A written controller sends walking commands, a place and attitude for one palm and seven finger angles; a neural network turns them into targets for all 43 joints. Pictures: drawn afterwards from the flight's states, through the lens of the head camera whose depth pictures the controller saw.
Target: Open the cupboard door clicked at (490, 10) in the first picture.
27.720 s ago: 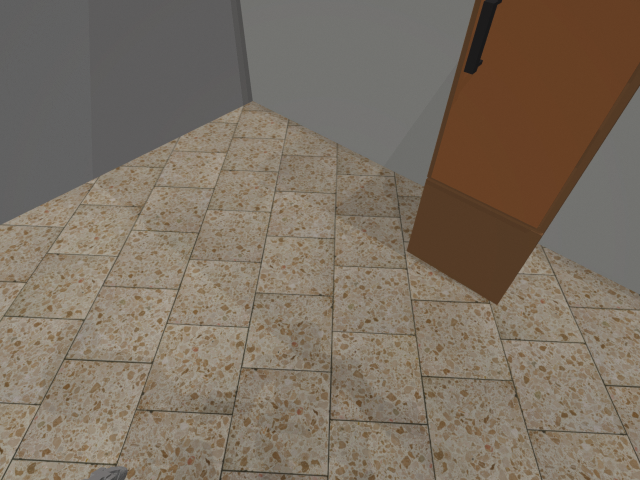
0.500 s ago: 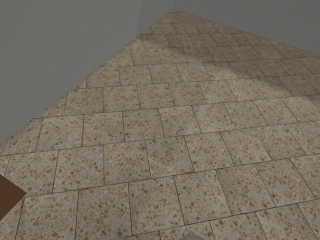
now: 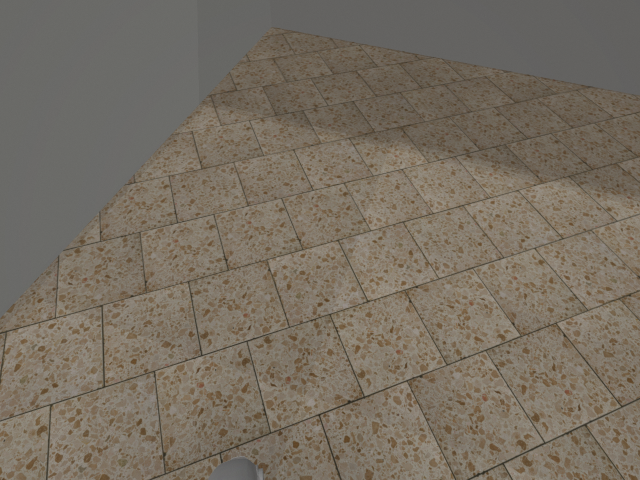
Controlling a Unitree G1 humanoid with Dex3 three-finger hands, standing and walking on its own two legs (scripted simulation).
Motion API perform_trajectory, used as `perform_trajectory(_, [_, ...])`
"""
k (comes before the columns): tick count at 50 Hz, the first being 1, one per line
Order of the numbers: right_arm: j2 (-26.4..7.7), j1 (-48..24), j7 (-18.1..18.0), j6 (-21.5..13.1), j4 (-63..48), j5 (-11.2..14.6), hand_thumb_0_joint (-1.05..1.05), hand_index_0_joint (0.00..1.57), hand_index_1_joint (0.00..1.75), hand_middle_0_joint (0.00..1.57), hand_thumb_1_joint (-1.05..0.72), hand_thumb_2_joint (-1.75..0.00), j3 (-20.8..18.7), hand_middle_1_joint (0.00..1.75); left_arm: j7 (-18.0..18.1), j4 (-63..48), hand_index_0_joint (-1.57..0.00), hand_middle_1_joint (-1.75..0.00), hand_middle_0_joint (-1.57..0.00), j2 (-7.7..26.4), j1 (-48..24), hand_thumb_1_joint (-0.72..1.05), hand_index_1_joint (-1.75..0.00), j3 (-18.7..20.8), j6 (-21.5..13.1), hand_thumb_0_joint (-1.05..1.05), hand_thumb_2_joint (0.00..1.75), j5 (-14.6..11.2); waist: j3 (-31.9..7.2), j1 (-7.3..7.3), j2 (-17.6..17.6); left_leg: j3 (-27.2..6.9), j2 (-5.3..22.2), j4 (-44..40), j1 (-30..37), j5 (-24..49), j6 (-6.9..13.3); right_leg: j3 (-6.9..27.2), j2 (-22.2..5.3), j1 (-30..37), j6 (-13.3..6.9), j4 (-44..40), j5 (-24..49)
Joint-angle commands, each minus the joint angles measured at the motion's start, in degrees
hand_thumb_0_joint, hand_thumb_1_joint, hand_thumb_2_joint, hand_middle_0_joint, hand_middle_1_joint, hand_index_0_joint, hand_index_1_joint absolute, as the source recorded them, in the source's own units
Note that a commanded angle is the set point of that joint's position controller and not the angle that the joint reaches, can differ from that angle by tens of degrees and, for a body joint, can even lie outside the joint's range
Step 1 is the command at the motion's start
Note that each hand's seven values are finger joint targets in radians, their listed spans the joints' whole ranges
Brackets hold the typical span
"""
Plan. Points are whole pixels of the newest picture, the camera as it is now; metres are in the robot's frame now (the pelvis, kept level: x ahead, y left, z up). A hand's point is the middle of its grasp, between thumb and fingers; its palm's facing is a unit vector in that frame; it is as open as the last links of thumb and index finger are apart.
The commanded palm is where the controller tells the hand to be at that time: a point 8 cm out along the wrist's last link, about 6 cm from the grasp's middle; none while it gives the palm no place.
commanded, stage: walk to a spot facing it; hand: left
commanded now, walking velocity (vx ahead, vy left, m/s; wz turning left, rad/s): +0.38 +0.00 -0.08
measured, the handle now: out of the picture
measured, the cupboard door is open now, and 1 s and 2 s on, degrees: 49 49 49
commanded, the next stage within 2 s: turn to face it in 0.64 s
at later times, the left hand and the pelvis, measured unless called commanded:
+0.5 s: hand (225, 351) +0.34 +0.16 -0.17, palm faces -0.06 -0.98 -0.20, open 7.4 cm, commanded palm none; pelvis +0.24 -0.02 -0.02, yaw -4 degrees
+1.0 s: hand (243, 280) +0.49 +0.15 -0.18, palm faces +0.09 -0.98 -0.18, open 7.3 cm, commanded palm none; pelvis +0.44 -0.03 -0.01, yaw +3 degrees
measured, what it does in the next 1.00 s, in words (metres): walks ahead: left foot, then right foot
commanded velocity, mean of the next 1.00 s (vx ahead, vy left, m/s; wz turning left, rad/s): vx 0.24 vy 0.00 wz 0.13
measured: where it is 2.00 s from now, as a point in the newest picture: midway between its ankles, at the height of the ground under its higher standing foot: (335, 354)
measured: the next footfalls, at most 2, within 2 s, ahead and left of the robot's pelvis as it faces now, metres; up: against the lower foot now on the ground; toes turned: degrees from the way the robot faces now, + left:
left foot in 0.14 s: +0.21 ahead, +0.14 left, +0.00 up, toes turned +7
right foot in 0.48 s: +0.34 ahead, -0.14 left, +0.00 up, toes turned -11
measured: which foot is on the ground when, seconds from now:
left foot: up 0.00-0.12, down 0.14-0.48, up 0.50-0.80, down 0.82-1.00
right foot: down 0.00-0.14, up 0.16-0.46, down 0.48-0.82, up 0.84-1.00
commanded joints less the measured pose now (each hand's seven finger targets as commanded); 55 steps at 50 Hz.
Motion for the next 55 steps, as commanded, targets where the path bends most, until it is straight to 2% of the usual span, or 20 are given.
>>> perform_trajectory(1, [-1.8,-2.2,0.6,-1.7,-4.6,-0.2,0.00,0.20,0.30,0.20,-0.90,-0.90,-0.4,0.30,-0.6,0.0,-0.20,-0.30,-0.20,7.8,4.9,0.90,-0.30,1.1,-0.9,0.00,0.90,0.0,-0.9,2.38,-4.8,0.8,-1.0,-12.5,2.8,6.1,0.0,10.4,-14.6,0.0,-7.4,-11.6,1.8])
perform_trajectory(5, [-5.7,2.5,0.1,-2.8,-3.2,-0.3,0.00,0.20,0.30,0.20,-0.90,-0.90,-1.2,0.30,-0.6,0.7,-0.20,-0.30,-0.20,7.8,4.5,0.90,-0.30,0.9,-0.5,0.00,0.90,-0.1,-1.4,-1.78,0.3,1.4,-3.0,-22.9,19.0,9.0,1.5,7.8,-11.2,-5.5,-4.6,-1.1,3.3])
perform_trajectory(7, [-16.2,16.8,-1.2,-3.3,0.1,-1.8,0.00,0.20,0.30,0.20,-0.90,-0.90,-3.5,0.30,-1.4,-1.7,-0.20,-0.30,-0.20,2.9,6.4,0.90,-0.30,-0.1,-0.3,0.00,0.90,-0.6,-10.3,-5.99,20.4,-28.5,17.4,-34.6,38.6,-3.8,11.6,-2.2,1.0,-23.7,0.7,32.9,-13.7])
perform_trajectory(8, [-15.9,17.9,-1.5,-2.8,0.1,-1.6,0.00,0.20,0.30,0.20,-0.90,-0.90,-3.4,0.30,-1.3,-3.5,-0.20,-0.30,-0.20,4.3,1.7,0.90,-0.30,-0.1,-0.7,0.00,0.90,0.1,-8.6,-6.81,14.6,-35.0,21.0,-38.4,35.2,-7.9,15.2,3.7,-0.1,-28.4,0.0,44.6,-18.7])
perform_trajectory(11, [-9.4,7.1,-1.8,-3.6,-3.0,-1.1,0.00,0.20,0.30,0.20,-0.90,-0.90,-1.7,0.30,-2.1,-3.6,-0.20,-0.30,-0.20,3.8,-2.0,0.90,-0.30,0.1,-0.2,0.00,0.90,0.6,-0.1,-1.48,8.3,-23.7,16.8,-41.8,20.5,-6.1,11.7,7.1,-7.5,-31.4,1.3,49.1,-6.1])
perform_trajectory(15, [-9.1,3.5,-1.6,-4.0,-2.8,-0.8,0.00,0.20,0.30,0.20,-0.90,-0.90,-1.5,0.30,-2.9,-2.8,-0.20,-0.30,-0.20,1.2,0.5,0.90,-0.30,-0.7,1.3,0.00,0.90,0.5,-3.3,1.55,8.8,-4.8,10.3,-40.9,17.8,6.7,9.0,2.1,-7.9,-18.8,2.6,25.2,-2.9])
perform_trajectory(22, [-8.2,1.4,-0.7,-2.0,-1.9,-0.7,0.00,0.20,0.30,0.20,-0.90,-0.90,-1.4,0.30,-2.4,-0.4,-0.20,-0.30,-0.20,4.8,7.4,0.90,-0.30,1.0,1.1,0.00,0.90,0.8,-1.0,6.26,1.8,0.7,5.0,-29.7,7.1,-8.3,5.2,-2.0,-3.4,4.2,1.7,7.1,-0.4])
perform_trajectory(23, [-6.2,0.4,-0.4,-2.1,-2.5,0.0,0.00,0.20,0.30,0.20,-0.90,-0.90,-0.9,0.30,-1.9,1.4,-0.20,-0.30,-0.20,8.8,13.9,0.90,-0.30,1.9,0.4,0.00,0.90,1.1,-2.5,9.69,-7.3,6.4,-0.6,-14.5,-0.7,-6.2,2.9,9.3,-10.6,12.9,-1.9,0.9,-11.0])
perform_trajectory(24, [-3.4,-1.0,0.3,-1.9,-4.6,0.6,0.00,0.20,0.30,0.20,-0.90,-0.90,-0.3,0.30,-1.0,3.1,-0.20,-0.30,-0.20,14.7,20.6,0.90,-0.30,3.3,0.1,0.00,0.90,0.6,-4.9,12.02,-22.4,7.5,-6.3,3.4,-11.5,-15.8,1.5,32.3,-23.7,19.0,-8.2,-12.4,-23.6])
perform_trajectory(25, [-5.1,-4.6,0.2,-2.0,-5.9,0.2,0.00,0.20,0.30,0.20,-0.90,-0.90,-0.6,0.30,-0.4,2.7,-0.20,-0.30,-0.20,14.3,19.6,0.90,-0.30,2.9,0.4,0.00,0.90,0.0,-3.1,11.64,-16.4,-0.1,-3.4,13.5,-15.0,-14.7,2.2,37.4,-26.2,16.3,-11.2,-16.5,-27.4])
perform_trajectory(27, [-5.7,-5.8,-0.2,-2.4,-5.1,0.1,0.00,0.20,0.30,0.20,-0.90,-0.90,-1.0,0.30,0.5,1.1,-0.20,-0.30,-0.20,8.4,12.0,0.90,-0.30,1.4,0.2,0.00,0.90,0.2,-0.8,7.14,-13.3,-4.8,1.2,16.1,-15.1,-5.0,1.8,27.7,-23.3,9.1,-9.1,-14.4,-16.7])
perform_trajectory(31, [-1.0,-2.4,0.2,-1.3,-2.7,-0.1,0.00,0.20,0.30,0.20,-0.90,-0.90,-0.3,0.30,0.3,1.0,-0.20,-0.30,-0.20,5.0,8.3,0.90,-0.30,0.5,-1.1,0.00,0.90,0.5,-2.4,2.91,-5.5,-1.3,0.9,-0.8,-2.7,-0.5,0.4,9.4,-18.4,2.1,-6.9,-12.3,7.4])
perform_trajectory(38, [-2.7,-0.9,0.2,-2.5,-2.0,0.0,0.00,0.20,0.30,0.20,-0.90,-0.90,0.3,0.30,0.2,3.8,-0.20,-0.30,-0.20,6.3,8.9,0.90,-0.30,0.0,-1.0,0.00,0.90,-0.4,-3.6,0.83,-4.0,4.2,-5.0,-24.7,12.8,13.1,1.8,0.0,-13.3,4.8,-1.9,-0.4,22.8])
perform_trajectory(40, [-10.4,10.4,-1.0,-3.0,0.7,-0.6,0.00,0.20,0.30,0.20,-0.90,-0.90,-1.4,0.30,0.4,2.1,-0.20,-0.30,-0.20,3.4,10.5,0.90,-0.30,-0.8,-0.4,0.00,0.90,-0.5,-10.7,-2.98,9.5,-12.8,7.5,-24.5,33.0,33.3,9.6,-5.5,-6.4,-10.7,3.3,20.6,8.3])
perform_trajectory(41, [-13.8,15.0,-1.7,-2.3,1.4,-0.5,0.00,0.20,0.30,0.20,-0.90,-0.90,-2.2,0.30,0.5,0.3,-0.20,-0.30,-0.20,2.2,9.1,0.90,-0.30,-1.4,-0.4,0.00,0.90,-0.7,-13.1,-4.46,15.9,-24.7,17.3,-27.9,37.2,46.0,16.8,-4.5,-1.4,-17.8,4.3,36.3,-21.6])
perform_trajectory(42, [-13.9,13.6,-2.2,-1.9,1.4,-0.5,0.00,0.20,0.30,0.20,-0.90,-0.90,-1.9,0.30,0.9,-1.2,-0.20,-0.30,-0.20,3.3,5.1,0.90,-0.30,-1.2,0.1,0.00,0.90,-0.3,-11.6,-4.22,13.0,-25.6,17.0,-28.6,33.0,44.5,17.5,1.1,-2.2,-20.6,3.9,43.1,-23.8])
perform_trajectory(45, [-9.8,2.6,-2.6,-1.6,-2.6,-0.3,0.00,0.20,0.30,0.20,-0.90,-0.90,-0.9,0.30,0.2,-2.3,-0.20,-0.30,-0.20,2.7,1.6,0.90,-0.30,-0.8,1.5,0.00,0.90,-0.3,-4.4,0.18,10.7,-20.1,12.5,-31.1,17.6,35.8,14.1,4.6,-6.6,-19.8,5.5,39.6,-16.0])
perform_trajectory(52, [-11.6,-8.6,-1.8,1.1,-8.0,-0.2,0.00,0.20,0.30,0.20,-0.90,-0.90,-2.3,0.30,0.3,-2.8,-0.20,-0.30,-0.20,3.6,8.8,0.90,-0.30,0.8,3.2,0.00,0.90,0.0,-5.4,5.50,5.8,-16.3,3.0,-29.6,-0.5,2.6,7.8,-0.1,-2.5,3.4,5.9,8.5,-1.3])
perform_trajectory(54, [-6.3,-9.8,-0.8,1.7,-10.4,0.3,0.00,0.20,0.30,0.20,-0.90,-0.90,-1.8,0.30,1.2,-4.5,-0.20,-0.30,-0.20,12.2,9.8,0.90,-0.30,2.6,2.6,0.00,0.90,1.1,-4.0,7.43,-15.9,-4.3,-8.7,-10.6,-11.7,-10.4,0.8,21.2,-21.9,8.1,-0.5,-10.0,-11.7])
perform_trajectory(55, [-7.1,-11.2,-0.3,2.0,-11.3,0.1,0.00,0.20,0.30,0.20,-0.90,-0.90,-2.3,0.30,1.1,-6.0,-0.20,-0.30,-0.20,14.5,8.9,0.90,-0.30,2.6,3.2,0.00,0.90,0.7,-4.3,8.17,-17.1,-3.2,-8.5,4.8,-8.4,-15.2,0.6,25.8,-29.5,1.8,-5.5,-14.3,-13.7])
